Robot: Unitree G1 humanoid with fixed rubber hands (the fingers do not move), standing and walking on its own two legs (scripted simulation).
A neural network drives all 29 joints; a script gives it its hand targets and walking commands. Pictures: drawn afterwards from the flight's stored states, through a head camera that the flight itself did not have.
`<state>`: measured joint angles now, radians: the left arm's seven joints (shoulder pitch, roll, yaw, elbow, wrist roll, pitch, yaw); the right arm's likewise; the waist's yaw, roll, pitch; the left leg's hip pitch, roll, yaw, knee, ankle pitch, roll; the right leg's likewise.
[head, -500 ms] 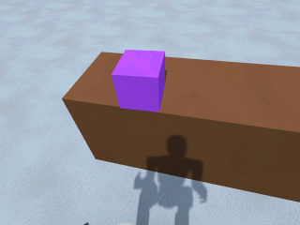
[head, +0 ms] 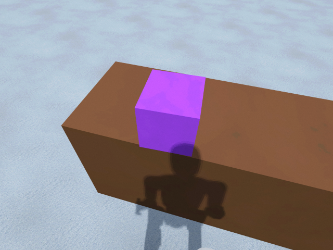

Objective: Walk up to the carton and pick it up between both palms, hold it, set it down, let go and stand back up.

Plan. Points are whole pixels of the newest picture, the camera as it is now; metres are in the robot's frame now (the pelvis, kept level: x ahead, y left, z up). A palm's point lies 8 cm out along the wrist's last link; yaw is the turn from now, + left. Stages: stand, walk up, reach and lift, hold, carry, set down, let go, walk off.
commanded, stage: walk up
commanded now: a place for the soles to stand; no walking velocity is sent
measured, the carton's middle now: (171, 112) +0.58 +0.01 -0.03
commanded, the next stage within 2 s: none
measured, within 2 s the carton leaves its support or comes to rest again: neither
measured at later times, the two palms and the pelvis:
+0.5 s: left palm (84, 234) +0.19 +0.23 -0.11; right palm (246, 243) +0.19 -0.20 -0.12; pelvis +0.09 +0.01 +0.00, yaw +1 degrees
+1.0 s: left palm (81, 221) +0.22 +0.25 -0.11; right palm (239, 219) +0.24 -0.18 -0.10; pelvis +0.12 +0.03 +0.00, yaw +2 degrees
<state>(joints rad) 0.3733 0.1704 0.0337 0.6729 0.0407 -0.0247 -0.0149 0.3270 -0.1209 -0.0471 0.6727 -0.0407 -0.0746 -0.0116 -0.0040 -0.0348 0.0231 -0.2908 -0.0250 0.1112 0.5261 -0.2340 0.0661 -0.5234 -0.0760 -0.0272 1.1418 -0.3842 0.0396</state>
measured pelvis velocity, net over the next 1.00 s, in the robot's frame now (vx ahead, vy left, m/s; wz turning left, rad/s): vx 0.12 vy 0.03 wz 0.03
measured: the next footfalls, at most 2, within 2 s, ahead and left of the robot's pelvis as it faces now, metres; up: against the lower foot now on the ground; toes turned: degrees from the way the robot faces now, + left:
right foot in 0.18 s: +0.18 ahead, -0.11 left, +0.00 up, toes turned -5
left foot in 0.48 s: +0.15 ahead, +0.13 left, +0.00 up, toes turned +4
